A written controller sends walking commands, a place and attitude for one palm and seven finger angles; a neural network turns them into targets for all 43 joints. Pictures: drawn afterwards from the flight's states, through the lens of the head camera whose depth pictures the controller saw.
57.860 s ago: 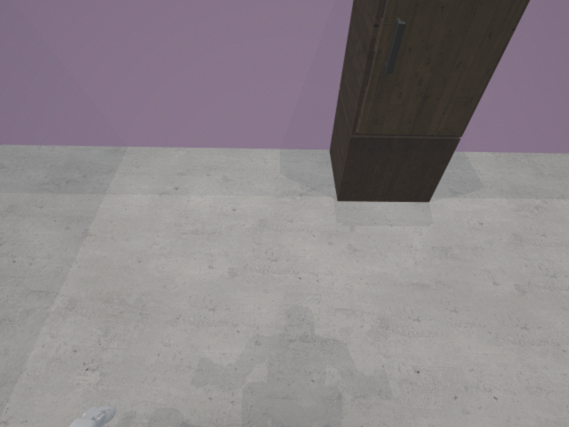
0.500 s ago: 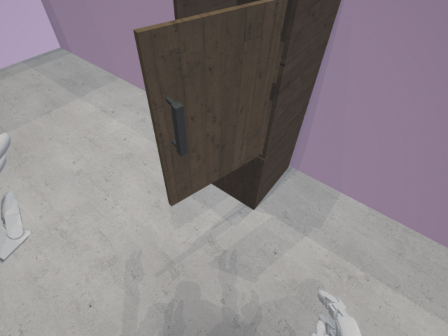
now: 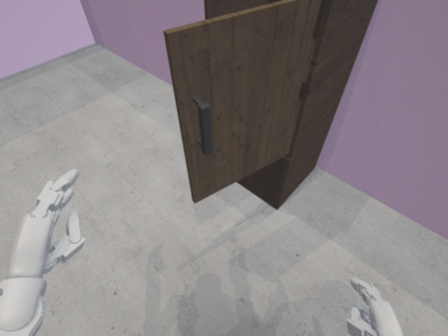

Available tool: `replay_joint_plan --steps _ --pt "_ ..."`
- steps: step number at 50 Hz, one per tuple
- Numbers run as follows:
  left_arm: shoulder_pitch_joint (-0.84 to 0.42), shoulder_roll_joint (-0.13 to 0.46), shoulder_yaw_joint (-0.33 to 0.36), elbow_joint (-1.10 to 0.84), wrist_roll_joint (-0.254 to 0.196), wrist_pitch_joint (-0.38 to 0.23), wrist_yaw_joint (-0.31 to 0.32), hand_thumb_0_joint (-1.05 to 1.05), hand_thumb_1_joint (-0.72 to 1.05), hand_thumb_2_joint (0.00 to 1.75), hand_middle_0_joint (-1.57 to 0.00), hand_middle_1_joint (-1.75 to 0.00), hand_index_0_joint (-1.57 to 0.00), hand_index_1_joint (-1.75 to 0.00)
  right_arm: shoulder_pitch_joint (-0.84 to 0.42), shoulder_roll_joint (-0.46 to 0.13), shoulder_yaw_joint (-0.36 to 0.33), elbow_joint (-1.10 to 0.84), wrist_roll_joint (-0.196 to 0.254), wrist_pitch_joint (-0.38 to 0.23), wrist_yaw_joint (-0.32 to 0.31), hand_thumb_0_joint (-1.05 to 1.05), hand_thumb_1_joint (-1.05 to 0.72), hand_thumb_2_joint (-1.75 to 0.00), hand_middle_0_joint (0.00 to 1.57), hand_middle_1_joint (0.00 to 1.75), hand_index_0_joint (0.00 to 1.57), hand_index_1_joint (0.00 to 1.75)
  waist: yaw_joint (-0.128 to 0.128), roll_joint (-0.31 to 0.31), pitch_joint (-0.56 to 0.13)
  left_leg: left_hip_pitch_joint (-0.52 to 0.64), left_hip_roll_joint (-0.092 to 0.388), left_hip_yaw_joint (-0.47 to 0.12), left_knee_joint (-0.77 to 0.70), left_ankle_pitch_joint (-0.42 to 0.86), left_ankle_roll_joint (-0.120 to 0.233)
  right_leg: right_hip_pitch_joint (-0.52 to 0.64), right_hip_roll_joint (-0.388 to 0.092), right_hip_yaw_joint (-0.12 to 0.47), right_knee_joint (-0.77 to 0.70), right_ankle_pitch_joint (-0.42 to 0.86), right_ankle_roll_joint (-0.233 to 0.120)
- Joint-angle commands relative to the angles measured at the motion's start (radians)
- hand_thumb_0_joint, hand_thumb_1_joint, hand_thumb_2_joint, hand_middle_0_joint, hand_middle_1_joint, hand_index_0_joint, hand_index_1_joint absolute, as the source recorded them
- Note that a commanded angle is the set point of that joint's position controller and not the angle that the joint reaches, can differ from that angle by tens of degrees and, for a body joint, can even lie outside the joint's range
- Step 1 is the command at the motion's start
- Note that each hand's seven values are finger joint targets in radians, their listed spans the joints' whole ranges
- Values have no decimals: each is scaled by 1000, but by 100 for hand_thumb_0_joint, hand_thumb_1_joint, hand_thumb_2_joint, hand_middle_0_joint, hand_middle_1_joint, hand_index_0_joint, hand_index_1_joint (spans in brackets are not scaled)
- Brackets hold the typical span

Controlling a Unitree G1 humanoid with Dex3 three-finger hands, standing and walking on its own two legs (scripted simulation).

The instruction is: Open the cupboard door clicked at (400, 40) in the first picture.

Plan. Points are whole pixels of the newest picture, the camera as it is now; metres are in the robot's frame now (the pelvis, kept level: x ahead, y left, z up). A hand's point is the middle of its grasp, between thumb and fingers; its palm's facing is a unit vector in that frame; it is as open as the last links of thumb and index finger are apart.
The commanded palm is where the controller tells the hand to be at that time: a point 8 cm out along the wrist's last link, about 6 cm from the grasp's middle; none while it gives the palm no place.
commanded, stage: let the arm hang, fingers relaxed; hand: left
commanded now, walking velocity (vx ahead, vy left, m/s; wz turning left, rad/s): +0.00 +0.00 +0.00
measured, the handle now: (202, 126) +0.60 +0.11 +0.01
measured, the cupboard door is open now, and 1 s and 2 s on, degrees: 75 75 75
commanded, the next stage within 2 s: look to check the result in 1.02 s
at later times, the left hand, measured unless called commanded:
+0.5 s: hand out of the picture -0.08 +0.20 -0.16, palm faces +0.02 -0.98 -0.22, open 7.3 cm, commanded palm none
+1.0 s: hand out of the picture +0.01 +0.19 -0.17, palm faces +0.02 -0.98 -0.17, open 7.3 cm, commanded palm none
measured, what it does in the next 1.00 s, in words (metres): stands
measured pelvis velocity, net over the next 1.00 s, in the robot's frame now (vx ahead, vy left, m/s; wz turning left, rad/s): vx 0.00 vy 0.03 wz -0.01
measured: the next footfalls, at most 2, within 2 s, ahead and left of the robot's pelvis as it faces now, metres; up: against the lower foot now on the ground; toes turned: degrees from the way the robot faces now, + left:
none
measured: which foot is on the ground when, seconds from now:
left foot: down 0.00-1.00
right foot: down 0.00-1.00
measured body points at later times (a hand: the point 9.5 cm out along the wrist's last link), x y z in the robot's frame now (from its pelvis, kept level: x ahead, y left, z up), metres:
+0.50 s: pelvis -0.02 +0.02 +0.01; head +0.01 +0.02 +0.46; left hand -0.07 +0.26 -0.15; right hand -0.04 -0.20 -0.15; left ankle +0.02 +0.11 -0.73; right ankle +0.01 -0.08 -0.73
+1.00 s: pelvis +0.00 +0.03 +0.01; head +0.01 +0.03 +0.46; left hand +0.01 +0.24 -0.15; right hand -0.01 -0.18 -0.15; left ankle +0.02 +0.11 -0.73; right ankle +0.01 -0.08 -0.73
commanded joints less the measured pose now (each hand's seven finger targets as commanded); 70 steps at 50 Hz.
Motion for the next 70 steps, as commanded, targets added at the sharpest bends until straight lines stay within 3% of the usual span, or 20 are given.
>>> replay_joint_plan --steps 1,2,4,6,8,9,11,16,19,23,35,43,50,57,63,70 --pt "-18 7 -112 421 14 122 -67 0 90 90 -20 -30 -20 -30 -15 -159 -29 -14 -8 22 17 0 -90 -90 20 30 20 30 -4 -71 -131 -86 178 -193 -75 349 73 122 -86 108 28 135 13" --pt "-56 23 -119 474 18 120 -68 0 90 90 -20 -30 -20 -30 -18 -150 -24 -11 -11 28 17 0 -90 -90 20 30 20 30 -4 -166 -121 -68 161 -183 -79 319 57 122 -101 127 -10 164 6" --pt "-102 23 -132 598 15 121 -67 0 90 90 -20 -30 -20 -30 -10 -138 -13 27 -14 50 15 0 -90 -90 20 30 20 30 -16 -257 -130 -6 113 -150 -54 210 34 86 -151 175 -84 154 -13" --pt "-147 14 -153 719 9 131 -62 0 90 90 -20 -30 -20 -30 -8 -119 -3 73 -21 75 16 0 -90 -90 20 30 20 30 -30 -190 -84 47 85 -132 -64 138 25 10 -170 198 -134 52 -27" --pt "-141 -19 -173 818 3 143 -56 0 90 90 -20 -30 -20 -30 -13 -88 15 110 -28 90 18 0 -90 -90 20 30 20 30 -20 -11 -54 33 99 -151 -141 94 28 25 -135 183 -139 -27 -7" --pt "-123 -27 -180 864 0 146 -53 0 90 90 -20 -30 -20 -30 -17 -71 22 128 -29 96 17 0 -90 -90 20 30 20 30 -14 45 -42 13 100 -151 -170 48 28 52 -125 181 -151 -43 1" --pt "-99 -37 -185 954 -2 146 -50 0 90 90 -20 -30 -20 -30 -3 -49 29 169 -28 105 13 0 -90 -90 20 30 20 30 -11 97 -33 4 86 -139 -195 -26 20 77 -124 187 -178 -56 -1" --pt "-46 -79 -185 1119 -8 143 -45 0 90 90 -20 -30 -20 -30 82 -1 26 268 -25 117 -1 0 -90 -90 20 30 20 30 -15 124 -10 14 81 -126 -220 -128 14 80 -123 178 -233 -97 -7" --pt "-31 -102 -190 1183 -10 140 -44 0 90 90 -20 -30 -20 -30 136 16 22 315 -22 119 -7 0 -90 -90 20 30 20 30 -21 33 8 27 89 -128 -220 -109 19 65 -125 168 -251 -106 -7" --pt "-3 -131 -193 1243 -11 139 -39 0 90 90 -20 -30 -20 -30 187 34 20 363 -21 117 -13 0 -90 -90 20 30 20 30 -23 -26 28 42 95 -126 -223 -86 26 48 -124 158 -253 -110 -5" --pt "38 -178 -193 1293 -10 144 -28 0 90 90 -20 -30 -20 -30 229 82 24 422 -22 107 -20 0 -90 -90 20 30 20 30 -12 -18 82 -1 109 -148 -275 -104 34 58 -110 141 -198 -42 6" --pt "18 -191 -190 1287 -10 135 -25 0 90 90 -20 -30 -20 -30 228 104 23 428 -21 95 -21 0 -90 -90 20 30 20 30 -15 -17 63 34 104 -130 -258 10 30 83 -120 136 -195 43 9" --pt "9 -188 -192 1292 -12 132 -26 0 90 90 -20 -30 -20 -30 221 99 26 435 -20 92 -24 0 -90 -90 20 30 20 30 -18 5 58 76 101 -121 -248 80 27 88 -125 139 -205 74 10" --pt "3 -180 -191 1291 -11 129 -27 0 90 90 -20 -30 -20 -30 206 80 23 433 -17 92 -25 0 -90 -90 20 30 20 30 -18 -24 67 94 102 -114 -241 93 26 89 -125 135 -216 74 10" --pt "-3 -174 -191 1295 -12 127 -27 0 90 90 -20 -30 -20 -30 191 72 23 437 -17 88 -26 0 -90 -90 20 30 20 30 -21 -8 33 128 105 -114 -237 150 28 110 -130 134 -214 108 12" --pt "-13 -169 -193 1299 -13 128 -28 0 90 90 -20 -30 -20 -30 180 65 25 440 -17 87 -28 0 -90 -90 20 30 20 30 -20 -15 50 130 107 -115 -240 174 27 119 -129 135 -219 126 12"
